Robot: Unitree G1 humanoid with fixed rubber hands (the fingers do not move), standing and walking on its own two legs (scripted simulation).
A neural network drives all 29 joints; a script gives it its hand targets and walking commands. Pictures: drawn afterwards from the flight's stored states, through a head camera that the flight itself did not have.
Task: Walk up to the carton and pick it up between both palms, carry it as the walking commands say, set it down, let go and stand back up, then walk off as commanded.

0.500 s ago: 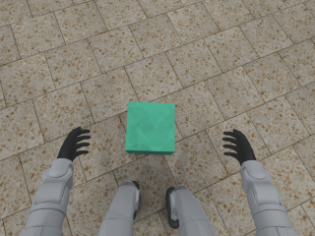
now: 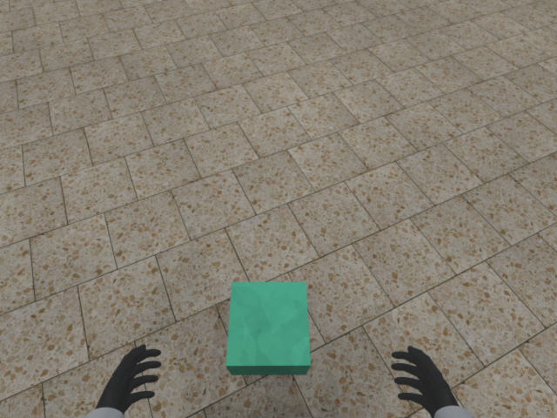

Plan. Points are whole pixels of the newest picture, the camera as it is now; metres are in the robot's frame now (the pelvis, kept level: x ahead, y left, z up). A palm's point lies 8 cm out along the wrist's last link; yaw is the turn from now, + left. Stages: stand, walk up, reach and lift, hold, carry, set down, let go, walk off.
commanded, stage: let go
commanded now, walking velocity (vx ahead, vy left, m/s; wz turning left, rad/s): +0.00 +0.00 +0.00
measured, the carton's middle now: (268, 328) +0.42 +0.02 -0.69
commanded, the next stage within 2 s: stand in 0.30 s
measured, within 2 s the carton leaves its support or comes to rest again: neither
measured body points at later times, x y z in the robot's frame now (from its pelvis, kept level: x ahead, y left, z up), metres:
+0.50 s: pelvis +0.03 -0.02 +0.00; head -0.02 -0.02 +0.44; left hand +0.13 +0.26 -0.11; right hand +0.15 -0.28 -0.10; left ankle +0.00 +0.11 -0.74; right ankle -0.03 -0.12 -0.74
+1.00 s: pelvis -0.02 -0.03 +0.00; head -0.08 -0.02 +0.45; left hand +0.02 +0.27 -0.13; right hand +0.04 -0.31 -0.12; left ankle +0.00 +0.12 -0.74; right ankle -0.03 -0.12 -0.74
